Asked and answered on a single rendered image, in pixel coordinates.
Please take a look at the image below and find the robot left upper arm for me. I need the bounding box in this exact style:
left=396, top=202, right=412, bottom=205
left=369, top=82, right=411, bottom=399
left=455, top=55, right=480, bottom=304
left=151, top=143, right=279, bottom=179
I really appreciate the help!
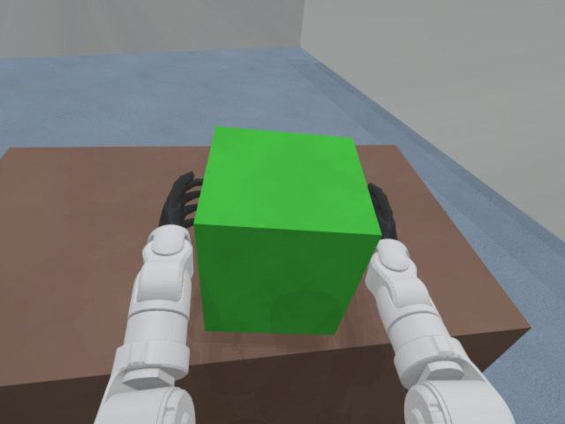
left=95, top=386, right=195, bottom=424

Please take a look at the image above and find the right robot forearm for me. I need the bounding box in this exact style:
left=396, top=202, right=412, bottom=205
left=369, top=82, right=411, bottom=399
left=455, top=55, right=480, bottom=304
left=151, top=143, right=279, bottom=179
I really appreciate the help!
left=365, top=238, right=515, bottom=424

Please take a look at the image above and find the left robot forearm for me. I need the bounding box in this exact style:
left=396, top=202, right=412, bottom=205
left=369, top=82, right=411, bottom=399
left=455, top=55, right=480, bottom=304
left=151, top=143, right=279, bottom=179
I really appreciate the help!
left=94, top=224, right=193, bottom=424

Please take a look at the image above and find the left robot hand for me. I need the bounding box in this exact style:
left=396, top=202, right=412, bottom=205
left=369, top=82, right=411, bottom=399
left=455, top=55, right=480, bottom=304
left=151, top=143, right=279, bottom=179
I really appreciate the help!
left=158, top=171, right=204, bottom=229

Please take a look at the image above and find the pedestal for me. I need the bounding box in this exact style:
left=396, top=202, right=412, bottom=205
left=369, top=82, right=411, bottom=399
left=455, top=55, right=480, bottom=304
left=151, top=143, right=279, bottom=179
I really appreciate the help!
left=0, top=145, right=531, bottom=424

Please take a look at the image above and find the carton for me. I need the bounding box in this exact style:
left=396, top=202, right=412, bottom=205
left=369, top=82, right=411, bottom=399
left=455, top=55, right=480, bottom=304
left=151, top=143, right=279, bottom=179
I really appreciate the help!
left=193, top=126, right=382, bottom=335

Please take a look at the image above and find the right robot hand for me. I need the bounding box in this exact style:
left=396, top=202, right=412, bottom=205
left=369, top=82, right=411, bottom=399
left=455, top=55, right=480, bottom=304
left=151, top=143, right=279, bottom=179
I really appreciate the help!
left=368, top=183, right=398, bottom=241

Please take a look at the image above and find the robot right upper arm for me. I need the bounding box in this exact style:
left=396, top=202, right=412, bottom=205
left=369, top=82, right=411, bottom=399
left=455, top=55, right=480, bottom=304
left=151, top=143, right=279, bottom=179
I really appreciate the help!
left=404, top=380, right=514, bottom=424

